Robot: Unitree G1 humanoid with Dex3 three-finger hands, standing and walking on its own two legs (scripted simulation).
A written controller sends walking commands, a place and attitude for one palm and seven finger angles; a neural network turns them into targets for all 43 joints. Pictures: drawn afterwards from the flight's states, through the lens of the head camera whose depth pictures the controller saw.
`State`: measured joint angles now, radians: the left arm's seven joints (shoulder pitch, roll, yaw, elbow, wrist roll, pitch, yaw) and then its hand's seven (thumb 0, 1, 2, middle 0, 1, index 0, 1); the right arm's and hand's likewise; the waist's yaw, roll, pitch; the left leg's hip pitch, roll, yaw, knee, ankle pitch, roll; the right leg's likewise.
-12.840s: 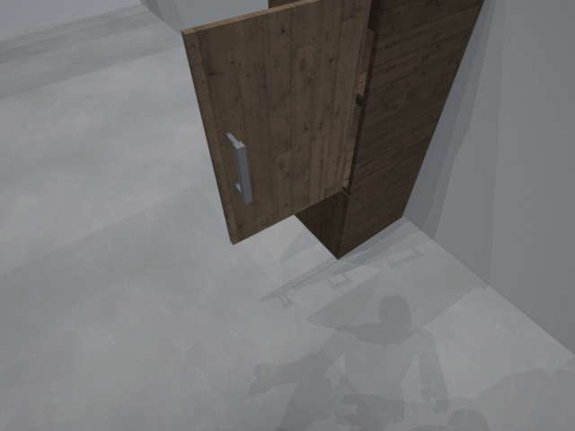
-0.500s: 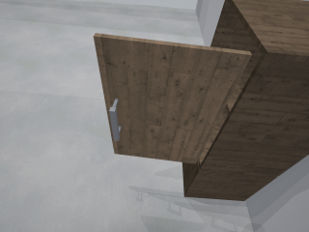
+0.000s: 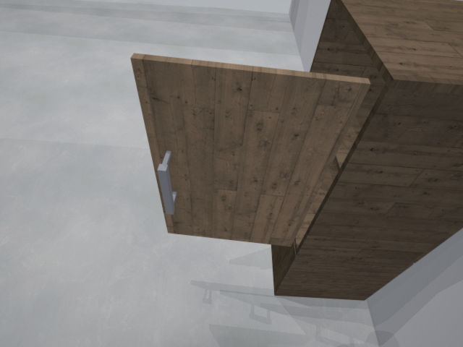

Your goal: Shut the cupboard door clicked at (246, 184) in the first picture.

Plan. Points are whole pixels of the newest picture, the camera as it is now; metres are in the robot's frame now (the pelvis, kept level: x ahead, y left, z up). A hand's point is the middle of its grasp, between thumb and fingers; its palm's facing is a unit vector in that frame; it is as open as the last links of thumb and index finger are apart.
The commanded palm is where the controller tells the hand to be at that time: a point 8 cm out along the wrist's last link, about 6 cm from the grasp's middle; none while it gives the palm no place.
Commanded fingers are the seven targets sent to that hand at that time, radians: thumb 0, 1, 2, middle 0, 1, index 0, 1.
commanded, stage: look again from close up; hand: left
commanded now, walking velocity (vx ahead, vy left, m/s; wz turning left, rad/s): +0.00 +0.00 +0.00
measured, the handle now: (169, 184) +0.47 +0.17 -0.06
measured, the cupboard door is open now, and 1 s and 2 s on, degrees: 87 87 87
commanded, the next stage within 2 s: raise the hand and make a fist in 0.10 s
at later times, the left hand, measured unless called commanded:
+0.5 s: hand (139, 305) +0.19 +0.17 -0.03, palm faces +0.05 -1.00 -0.05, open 6.8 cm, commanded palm +0.10 +0.23 -0.07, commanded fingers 0.00 0.90 0.90 -0.47 -0.60 -0.47 -0.60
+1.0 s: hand (145, 312) +0.19 +0.16 -0.07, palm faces -0.04 -1.00 +0.00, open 4.4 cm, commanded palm +0.14 +0.22 -0.06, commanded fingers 0.00 0.90 0.90 -0.93 -1.10 -0.93 -1.10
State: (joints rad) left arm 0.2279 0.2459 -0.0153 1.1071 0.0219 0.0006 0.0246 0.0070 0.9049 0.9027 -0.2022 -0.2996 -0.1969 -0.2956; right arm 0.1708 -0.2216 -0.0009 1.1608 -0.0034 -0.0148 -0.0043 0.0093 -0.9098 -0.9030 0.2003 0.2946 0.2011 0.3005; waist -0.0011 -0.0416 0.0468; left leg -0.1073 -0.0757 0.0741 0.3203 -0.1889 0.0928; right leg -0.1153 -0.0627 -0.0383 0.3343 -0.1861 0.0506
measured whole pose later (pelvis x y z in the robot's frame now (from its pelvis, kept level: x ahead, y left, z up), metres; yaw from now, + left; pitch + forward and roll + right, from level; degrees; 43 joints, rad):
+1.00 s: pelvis -0.01 -0.05 -0.11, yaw +3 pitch +17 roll -1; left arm 0.38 0.27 0.24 0.04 -0.36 -0.32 -0.45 0.02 0.90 0.90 -0.76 -0.91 -0.75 -0.90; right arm 0.19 -0.18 0.00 0.53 0.06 -0.23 -0.05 0.02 -0.91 -0.90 0.20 0.30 0.20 0.30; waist -0.01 0.03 -0.13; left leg -0.96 -0.02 0.00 1.22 -0.56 0.03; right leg -0.99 0.04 -0.11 1.17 -0.49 -0.07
